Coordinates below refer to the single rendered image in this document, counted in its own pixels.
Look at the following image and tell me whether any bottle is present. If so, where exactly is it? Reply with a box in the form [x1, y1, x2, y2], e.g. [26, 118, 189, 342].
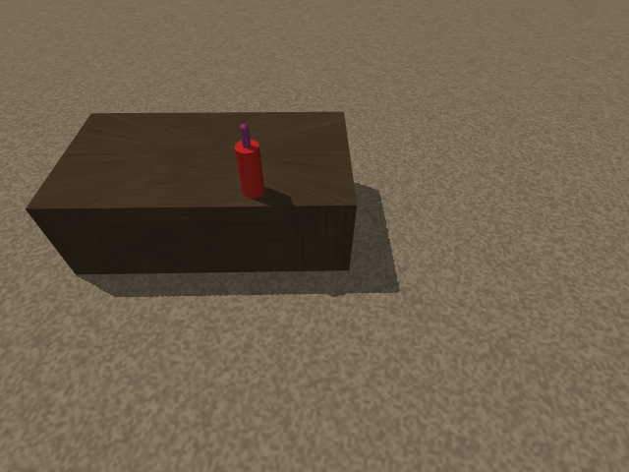
[235, 124, 264, 198]

